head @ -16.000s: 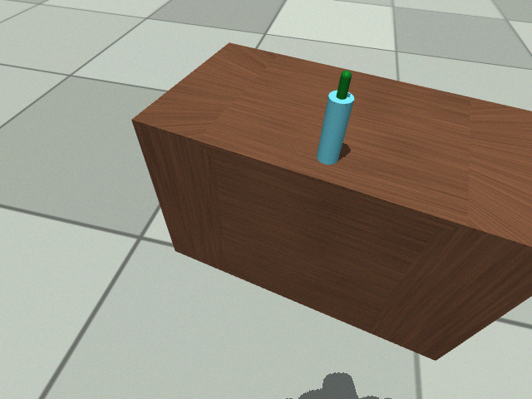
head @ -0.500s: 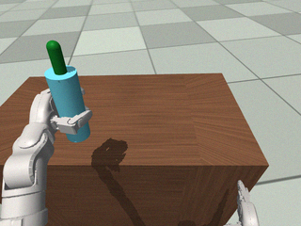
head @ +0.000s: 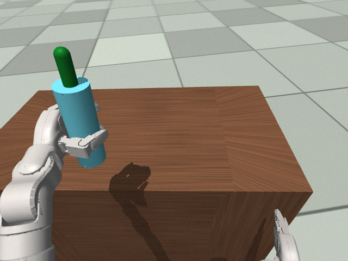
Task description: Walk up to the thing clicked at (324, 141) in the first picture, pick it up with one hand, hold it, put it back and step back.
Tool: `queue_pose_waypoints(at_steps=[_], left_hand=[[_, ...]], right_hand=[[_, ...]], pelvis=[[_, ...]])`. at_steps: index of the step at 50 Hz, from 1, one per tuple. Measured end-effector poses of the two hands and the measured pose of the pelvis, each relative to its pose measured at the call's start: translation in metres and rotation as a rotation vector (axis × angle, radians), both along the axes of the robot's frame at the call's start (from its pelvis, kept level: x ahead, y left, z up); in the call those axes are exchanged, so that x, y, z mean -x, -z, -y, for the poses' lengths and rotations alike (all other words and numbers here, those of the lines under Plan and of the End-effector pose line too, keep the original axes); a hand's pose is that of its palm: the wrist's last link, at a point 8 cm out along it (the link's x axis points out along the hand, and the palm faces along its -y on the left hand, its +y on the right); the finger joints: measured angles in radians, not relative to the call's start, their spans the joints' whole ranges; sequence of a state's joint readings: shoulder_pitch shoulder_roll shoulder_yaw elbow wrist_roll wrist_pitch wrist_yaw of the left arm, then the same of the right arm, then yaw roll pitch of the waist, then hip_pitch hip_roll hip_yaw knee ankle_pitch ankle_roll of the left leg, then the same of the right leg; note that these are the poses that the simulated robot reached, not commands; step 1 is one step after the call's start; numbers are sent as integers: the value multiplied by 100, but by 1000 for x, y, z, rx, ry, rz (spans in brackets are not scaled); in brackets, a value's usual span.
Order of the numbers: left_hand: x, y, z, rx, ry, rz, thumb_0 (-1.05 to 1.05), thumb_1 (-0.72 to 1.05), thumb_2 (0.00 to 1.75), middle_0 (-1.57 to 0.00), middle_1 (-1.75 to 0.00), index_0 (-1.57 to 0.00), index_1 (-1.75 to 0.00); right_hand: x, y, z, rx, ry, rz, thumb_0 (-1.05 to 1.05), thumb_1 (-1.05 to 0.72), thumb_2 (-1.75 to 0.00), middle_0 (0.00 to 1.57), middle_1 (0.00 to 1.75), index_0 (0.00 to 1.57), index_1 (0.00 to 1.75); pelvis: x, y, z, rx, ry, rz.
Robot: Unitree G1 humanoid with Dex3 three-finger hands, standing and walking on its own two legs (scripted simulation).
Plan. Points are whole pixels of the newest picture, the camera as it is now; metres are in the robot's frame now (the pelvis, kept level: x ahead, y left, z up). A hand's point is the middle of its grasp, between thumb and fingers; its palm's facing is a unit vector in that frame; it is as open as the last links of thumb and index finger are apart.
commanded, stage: hold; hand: left
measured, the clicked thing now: (79, 113) +0.31 +0.17 +0.26
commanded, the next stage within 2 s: crouch in 1.72 s
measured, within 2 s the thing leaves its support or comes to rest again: neither
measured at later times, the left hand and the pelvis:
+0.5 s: hand (83, 131) +0.31 +0.17 +0.22, palm faces +0.07 -1.00 -0.06, open 8.6 cm; pelvis +0.00 +0.00 +0.00, yaw +0 degrees
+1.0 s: hand (84, 131) +0.31 +0.17 +0.22, palm faces +0.08 -1.00 -0.06, open 8.6 cm; pelvis +0.00 +0.00 +0.00, yaw +0 degrees
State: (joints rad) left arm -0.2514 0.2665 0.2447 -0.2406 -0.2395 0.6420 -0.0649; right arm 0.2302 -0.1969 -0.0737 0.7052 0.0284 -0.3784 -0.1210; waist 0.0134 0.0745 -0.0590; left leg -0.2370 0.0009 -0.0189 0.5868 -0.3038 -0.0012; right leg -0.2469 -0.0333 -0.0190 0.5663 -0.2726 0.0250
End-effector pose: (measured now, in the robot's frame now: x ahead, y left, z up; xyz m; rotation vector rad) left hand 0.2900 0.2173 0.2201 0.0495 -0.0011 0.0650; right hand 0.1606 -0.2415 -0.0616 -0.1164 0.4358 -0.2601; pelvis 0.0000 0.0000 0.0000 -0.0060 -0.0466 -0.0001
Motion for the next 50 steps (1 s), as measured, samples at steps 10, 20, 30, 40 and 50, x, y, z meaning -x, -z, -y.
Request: queue_pose_waypoints(at_steps=[10,20,30,40,50], left_hand=[[7,4,-4,-11,-15,-5,-1,-28,122,-82,-120,-79,-119],[8,2,-6,-14,-8,8,-1,-28,122,-82,-120,-79,-119],[4,-2,-6,-8,-8,12,-1,-28,122,-82,-120,-79,-119],[3,-1,-4,-6,-5,5,-1,-28,122,-82,-120,-79,-119],[4,0,-6,-9,-16,4,-1,-28,122,-82,-120,-79,-119]], right_hand=[[3,0,3,13,6,-3,-1,52,-6,5,6,5,5],[2,0,4,21,12,5,-1,52,-7,5,6,5,5],[3,0,2,16,10,3,-1,52,-7,5,6,5,5],[4,2,3,13,10,-2,-1,52,-7,5,6,5,5],[3,2,5,18,15,-6,-1,52,-7,5,6,5,5]], pelvis=[[3,0,1,0,-2,3],[4,0,0,0,-3,5],[4,0,1,-1,-2,4],[4,0,1,-1,-1,1],[3,0,2,-1,0,0]])
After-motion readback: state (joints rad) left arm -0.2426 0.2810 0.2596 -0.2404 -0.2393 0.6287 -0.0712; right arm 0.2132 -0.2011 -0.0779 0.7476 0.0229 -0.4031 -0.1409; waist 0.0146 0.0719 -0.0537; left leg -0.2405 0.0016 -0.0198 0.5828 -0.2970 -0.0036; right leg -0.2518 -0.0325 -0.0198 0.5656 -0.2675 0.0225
